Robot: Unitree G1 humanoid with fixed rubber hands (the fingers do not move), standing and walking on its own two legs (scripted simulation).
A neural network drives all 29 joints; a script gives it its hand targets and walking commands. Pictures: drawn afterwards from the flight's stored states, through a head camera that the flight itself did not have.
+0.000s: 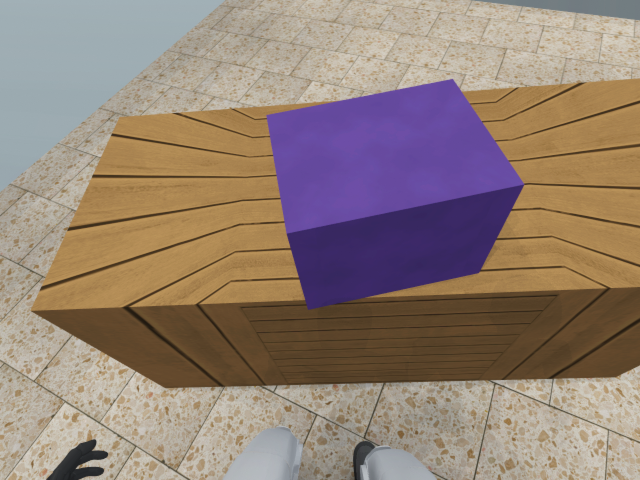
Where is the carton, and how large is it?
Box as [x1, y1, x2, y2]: [266, 79, 524, 309]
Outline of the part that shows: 452,79 266,115 286,233 308,309 476,273 479,271 524,184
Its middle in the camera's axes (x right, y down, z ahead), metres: +0.10 -0.06 +0.66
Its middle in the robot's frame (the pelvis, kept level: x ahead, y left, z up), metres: +0.53 -0.06 -0.05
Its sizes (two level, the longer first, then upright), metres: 0.314 0.242 0.236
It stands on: a pedestal, 0.61 m high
